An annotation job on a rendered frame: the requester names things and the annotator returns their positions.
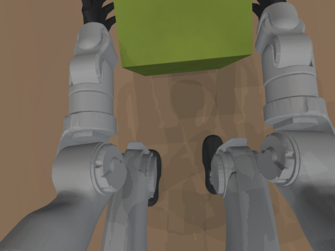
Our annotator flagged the carton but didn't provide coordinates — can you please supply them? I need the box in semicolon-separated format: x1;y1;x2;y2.
113;0;253;76

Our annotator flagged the robot right foot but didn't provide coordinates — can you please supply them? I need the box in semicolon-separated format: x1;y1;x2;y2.
202;135;223;195

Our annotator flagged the right robot forearm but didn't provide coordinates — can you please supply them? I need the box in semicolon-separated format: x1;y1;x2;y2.
255;2;335;137

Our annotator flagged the left robot hand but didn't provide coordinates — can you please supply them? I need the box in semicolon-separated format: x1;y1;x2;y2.
82;0;116;31

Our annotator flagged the right robot hand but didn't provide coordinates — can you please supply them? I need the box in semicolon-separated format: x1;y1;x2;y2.
252;0;286;20

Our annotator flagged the left robot forearm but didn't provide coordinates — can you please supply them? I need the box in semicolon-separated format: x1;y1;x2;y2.
54;22;118;159

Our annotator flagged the robot right thigh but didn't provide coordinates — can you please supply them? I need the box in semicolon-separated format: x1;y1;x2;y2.
213;146;280;251

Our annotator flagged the robot left upper arm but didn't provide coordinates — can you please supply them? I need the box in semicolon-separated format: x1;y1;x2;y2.
0;142;127;251

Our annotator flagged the robot right upper arm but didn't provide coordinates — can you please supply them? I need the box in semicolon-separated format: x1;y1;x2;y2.
257;130;335;251

